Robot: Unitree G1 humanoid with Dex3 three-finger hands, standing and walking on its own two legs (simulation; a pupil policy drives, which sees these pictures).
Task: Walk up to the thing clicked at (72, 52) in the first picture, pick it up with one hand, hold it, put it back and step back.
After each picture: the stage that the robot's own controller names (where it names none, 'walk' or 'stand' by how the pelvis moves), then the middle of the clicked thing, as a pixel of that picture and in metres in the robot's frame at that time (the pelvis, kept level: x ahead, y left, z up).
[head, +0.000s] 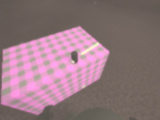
stand; (74, 57) +0.57 +0.18 -0.08
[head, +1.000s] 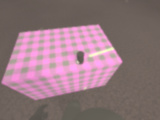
rise first; (80, 58) +0.52 +0.14 -0.07
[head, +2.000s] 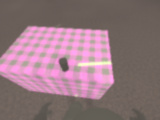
stand; (64, 64) +0.41 +0.25 -0.05
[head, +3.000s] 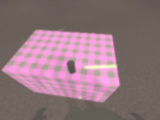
stand; (71, 67) +0.42 +0.19 -0.07
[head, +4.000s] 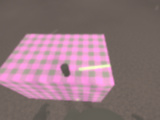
stand; (65, 70) +0.40 +0.22 -0.07
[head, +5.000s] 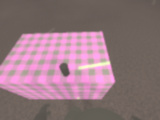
stand; (64, 70) +0.39 +0.23 -0.07
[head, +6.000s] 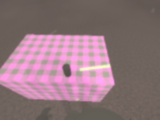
stand; (67, 70) +0.40 +0.22 -0.09
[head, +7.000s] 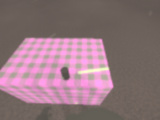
stand; (65, 73) +0.38 +0.23 -0.09
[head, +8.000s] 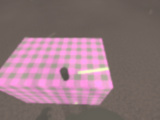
stand; (64, 74) +0.37 +0.23 -0.09
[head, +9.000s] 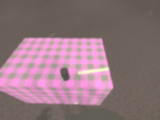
rise first; (65, 74) +0.37 +0.23 -0.09
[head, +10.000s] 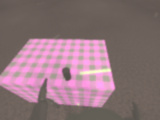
rise first; (66, 74) +0.38 +0.23 -0.08
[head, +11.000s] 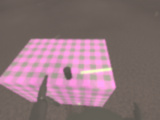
go down; (67, 73) +0.38 +0.23 -0.08
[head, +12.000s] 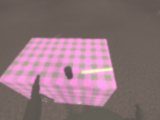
go down; (68, 73) +0.39 +0.23 -0.08
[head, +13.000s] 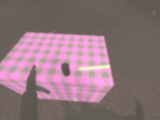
go down; (65, 69) +0.40 +0.22 -0.07
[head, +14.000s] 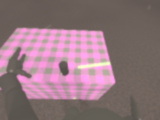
go down; (64, 68) +0.39 +0.21 -0.04
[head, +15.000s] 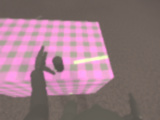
close in; (58, 64) +0.39 +0.22 -0.01
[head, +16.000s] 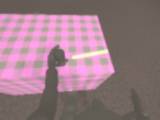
close; (60, 58) +0.42 +0.20 +0.02
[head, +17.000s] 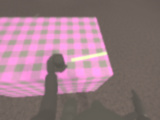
lift; (60, 64) +0.39 +0.20 +0.01
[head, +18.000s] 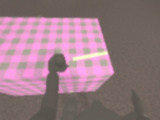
lift; (61, 63) +0.39 +0.19 +0.01
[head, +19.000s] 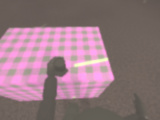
lift; (60, 67) +0.35 +0.20 +0.06
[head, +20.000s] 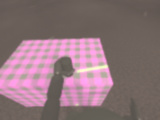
hold; (67, 67) +0.33 +0.16 +0.11
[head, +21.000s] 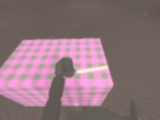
crouch; (68, 68) +0.33 +0.16 +0.10
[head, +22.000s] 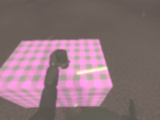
crouch; (62, 59) +0.38 +0.20 +0.12
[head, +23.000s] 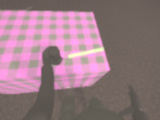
lower; (55, 56) +0.43 +0.21 +0.00
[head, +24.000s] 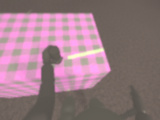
lower; (55, 56) +0.44 +0.21 +0.02
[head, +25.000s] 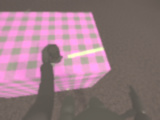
lower; (55, 54) +0.45 +0.21 +0.02
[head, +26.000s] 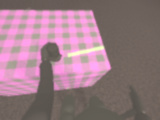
lower; (54, 53) +0.45 +0.21 +0.02
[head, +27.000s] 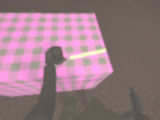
draw back; (58, 56) +0.44 +0.20 +0.02
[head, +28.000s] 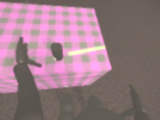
rise; (57, 52) +0.45 +0.19 +0.02
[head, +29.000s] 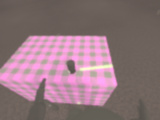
sink last; (71, 67) +0.43 +0.20 -0.03
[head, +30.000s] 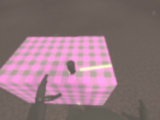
stand; (71, 67) +0.43 +0.19 -0.03
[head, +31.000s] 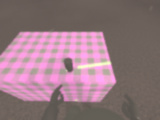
stand; (68, 65) +0.42 +0.20 -0.02
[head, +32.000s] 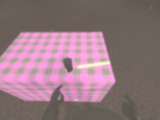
stand; (68, 65) +0.43 +0.20 -0.02
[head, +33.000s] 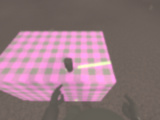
stand; (68, 65) +0.42 +0.20 -0.02
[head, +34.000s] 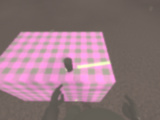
stand; (68, 65) +0.43 +0.20 -0.02
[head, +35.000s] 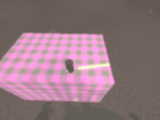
stand; (69, 66) +0.43 +0.19 -0.05
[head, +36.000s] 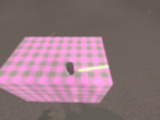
walk; (70, 68) +0.43 +0.19 -0.08
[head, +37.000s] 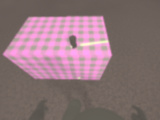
walk; (73, 42) +0.66 +0.21 -0.06
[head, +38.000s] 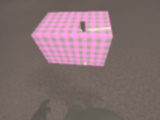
stand; (82, 26) +1.02 +0.18 -0.06
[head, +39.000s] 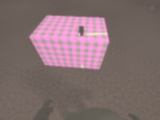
stand; (81, 31) +1.03 +0.18 -0.08
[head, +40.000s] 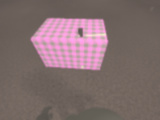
stand; (80, 32) +1.05 +0.18 -0.09
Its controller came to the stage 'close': yes
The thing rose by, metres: 0.20
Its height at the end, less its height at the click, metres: +0.00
